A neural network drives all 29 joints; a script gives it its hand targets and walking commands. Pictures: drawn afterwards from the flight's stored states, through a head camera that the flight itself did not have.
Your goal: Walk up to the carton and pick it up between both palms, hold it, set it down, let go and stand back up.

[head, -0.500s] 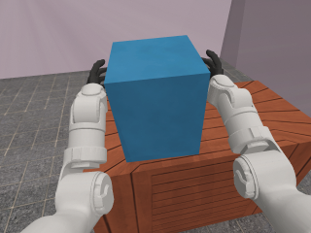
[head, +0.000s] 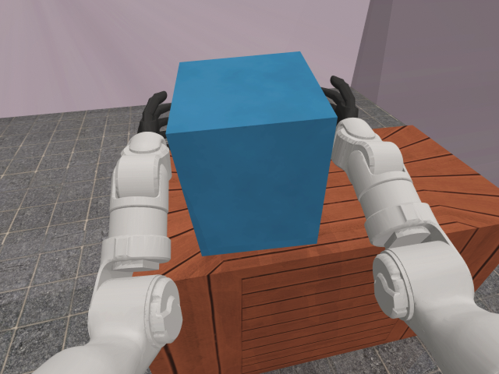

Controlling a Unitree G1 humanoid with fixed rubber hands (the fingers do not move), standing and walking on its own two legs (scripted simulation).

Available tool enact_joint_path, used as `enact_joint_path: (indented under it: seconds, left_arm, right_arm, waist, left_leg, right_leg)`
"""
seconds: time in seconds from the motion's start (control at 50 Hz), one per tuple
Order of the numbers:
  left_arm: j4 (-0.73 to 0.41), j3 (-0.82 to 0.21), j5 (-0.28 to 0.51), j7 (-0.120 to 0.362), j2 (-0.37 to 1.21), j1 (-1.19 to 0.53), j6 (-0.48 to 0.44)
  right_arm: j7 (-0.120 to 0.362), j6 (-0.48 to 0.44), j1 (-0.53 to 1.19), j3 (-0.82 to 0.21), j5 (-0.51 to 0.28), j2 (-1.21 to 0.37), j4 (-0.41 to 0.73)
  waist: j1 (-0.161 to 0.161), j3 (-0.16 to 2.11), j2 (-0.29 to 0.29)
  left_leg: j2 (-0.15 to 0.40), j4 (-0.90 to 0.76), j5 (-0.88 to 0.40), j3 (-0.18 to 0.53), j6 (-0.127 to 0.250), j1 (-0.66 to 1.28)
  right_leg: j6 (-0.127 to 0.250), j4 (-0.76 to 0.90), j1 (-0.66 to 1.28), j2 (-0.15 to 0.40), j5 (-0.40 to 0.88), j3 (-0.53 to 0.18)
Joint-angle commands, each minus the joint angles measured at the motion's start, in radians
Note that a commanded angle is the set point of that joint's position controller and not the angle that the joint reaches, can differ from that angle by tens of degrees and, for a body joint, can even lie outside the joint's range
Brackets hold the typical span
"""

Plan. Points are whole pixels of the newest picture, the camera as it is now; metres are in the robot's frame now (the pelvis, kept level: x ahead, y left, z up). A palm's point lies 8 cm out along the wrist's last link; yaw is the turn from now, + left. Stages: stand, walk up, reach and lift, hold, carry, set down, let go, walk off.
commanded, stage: set down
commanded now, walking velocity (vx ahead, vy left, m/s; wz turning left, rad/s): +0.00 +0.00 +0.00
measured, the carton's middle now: (250, 155) +0.41 -0.01 +0.20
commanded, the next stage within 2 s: none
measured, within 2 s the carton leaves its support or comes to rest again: neither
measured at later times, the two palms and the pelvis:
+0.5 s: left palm (166, 151) +0.43 +0.13 +0.20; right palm (331, 156) +0.42 -0.16 +0.18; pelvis +0.03 +0.00 +0.00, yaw +0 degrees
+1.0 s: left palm (150, 173) +0.41 +0.17 +0.16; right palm (314, 149) +0.42 -0.12 +0.20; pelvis +0.02 +0.00 +0.00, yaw +0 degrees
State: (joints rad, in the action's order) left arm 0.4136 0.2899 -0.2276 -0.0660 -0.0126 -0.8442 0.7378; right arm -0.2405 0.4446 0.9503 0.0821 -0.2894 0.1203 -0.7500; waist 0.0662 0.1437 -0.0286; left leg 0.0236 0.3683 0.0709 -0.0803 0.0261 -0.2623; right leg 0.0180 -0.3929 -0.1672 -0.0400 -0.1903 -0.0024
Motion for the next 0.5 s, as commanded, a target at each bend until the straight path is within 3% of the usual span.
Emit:
enact_joint_path:
  seconds: [0.0,0.02,0.04,0.06,0.08,0.1,0.14,0.16,0.22,0.28,0.32,0.36,0.4,0.44,0.48]
  left_arm:
    - [-0.051,-0.259,0.071,0.179,0.567,-0.879,-0.204]
    - [-0.015,-0.230,0.041,0.183,0.562,-0.853,-0.218]
    - [-0.018,-0.253,0.048,0.193,0.553,-0.864,-0.226]
    - [-0.019,-0.262,0.015,0.193,0.556,-0.829,-0.228]
    - [-0.002,-0.245,0.002,0.198,0.548,-0.804,-0.229]
    - [0.024,-0.258,-0.007,0.207,0.538,-0.795,-0.238]
    - [0.054,-0.251,-0.032,0.220,0.536,-0.716,-0.239]
    - [0.039,-0.287,-0.034,0.217,0.546,-0.706,-0.244]
    - [-0.043,-0.353,-0.011,0.206,0.567,-0.635,-0.267]
    - [-0.152,-0.485,0.046,0.182,0.644,-0.637,-0.297]
    - [-0.171,-0.509,0.057,0.167,0.654,-0.575,-0.316]
    - [-0.213,-0.566,0.089,0.154,0.666,-0.554,-0.330]
    - [-0.188,-0.552,0.081,0.153,0.666,-0.491,-0.323]
    - [-0.201,-0.567,0.103,0.160,0.664,-0.467,-0.320]
    - [-0.169,-0.525,0.115,0.166,0.646,-0.523,-0.321]
  right_arm:
    - [0.140,-0.247,0.895,-0.154,0.055,-0.668,0.218]
    - [0.150,-0.260,0.836,-0.119,0.089,-0.651,0.147]
    - [0.152,-0.283,0.833,-0.103,0.115,-0.643,0.156]
    - [0.161,-0.288,0.766,-0.051,0.132,-0.617,0.082]
    - [0.169,-0.300,0.766,-0.030,0.151,-0.591,0.082]
    - [0.174,-0.305,0.723,0.023,0.189,-0.565,0.035]
    - [0.181,-0.331,0.679,0.040,0.222,-0.547,0.028]
    - [0.184,-0.352,0.680,0.036,0.224,-0.545,0.034]
    - [0.176,-0.400,0.640,-0.045,0.216,-0.557,0.082]
    - [0.165,-0.452,0.673,-0.132,0.165,-0.563,0.208]
    - [0.159,-0.471,0.667,-0.212,0.154,-0.578,0.274]
    - [0.147,-0.486,0.674,-0.289,0.131,-0.597,0.363]
    - [0.141,-0.478,0.688,-0.345,0.111,-0.618,0.422]
    - [0.125,-0.480,0.735,-0.431,0.084,-0.654,0.528]
    - [0.114,-0.459,0.743,-0.427,0.065,-0.685,0.521]
  waist:
    - [-0.012,0.370,-0.008]
    - [-0.009,0.357,0.005]
    - [-0.001,0.353,0.012]
    - [0.026,0.328,0.073]
    - [0.029,0.308,0.075]
    - [0.057,0.286,0.103]
    - [0.052,0.254,0.114]
    - [0.050,0.279,0.144]
    - [0.052,0.352,0.149]
    - [0.058,0.508,0.203]
    - [0.035,0.596,0.155]
    - [0.023,0.680,0.151]
    - [0.002,0.629,0.109]
    - [-0.011,0.645,0.020]
    - [-0.018,0.570,-0.018]
  left_leg:
    - [-0.055,0.056,0.078,0.077,-0.029,0.593]
    - [-0.054,0.042,0.079,0.066,-0.025,0.594]
    - [-0.048,0.014,0.087,0.063,-0.022,0.580]
    - [-0.031,-0.020,0.091,0.061,-0.032,0.550]
    - [-0.024,-0.039,0.116,0.052,-0.028,0.509]
    - [-0.013,-0.077,0.166,0.051,-0.024,0.458]
    - [-0.009,-0.096,0.164,0.049,-0.027,0.432]
    - [-0.004,-0.092,0.123,0.053,-0.043,0.449]
    - [-0.012,-0.027,-0.158,0.049,-0.071,0.547]
    - [0.011,0.046,-0.422,0.079,-0.108,0.690]
    - [0.006,0.087,-0.556,0.084,-0.113,0.723]
    - [0.003,0.122,-0.673,0.092,-0.122,0.742]
    - [-0.012,0.107,-0.634,0.087,-0.105,0.696]
    - [-0.034,0.096,-0.567,0.082,-0.075,0.623]
    - [-0.043,0.053,-0.425,0.078,-0.051,0.546]
  right_leg:
    - [0.013,0.220,-0.239,0.082,-0.183,-0.014]
    - [0.004,0.221,-0.209,0.079,-0.187,-0.006]
    - [-0.005,0.210,-0.165,0.070,-0.150,0.018]
    - [-0.012,0.197,-0.099,0.051,-0.087,0.041]
    - [-0.022,0.200,-0.068,0.036,-0.102,0.053]
    - [-0.033,0.190,0.020,0.021,-0.113,0.063]
    - [-0.034,0.185,0.066,0.026,-0.090,0.072]
    - [-0.033,0.177,0.089,0.028,-0.039,0.075]
    - [-0.042,0.164,0.130,0.011,0.140,0.094]
    - [-0.035,0.154,0.099,-0.009,0.245,0.105]
    - [-0.044,0.154,0.132,-0.020,0.334,0.112]
    - [-0.050,0.131,0.145,-0.023,0.478,0.112]
    - [-0.066,0.120,0.183,-0.012,0.573,0.095]
    - [-0.089,0.095,0.275,-0.001,0.724,0.077]
    - [-0.103,0.083,0.286,0.014,0.742,0.063]
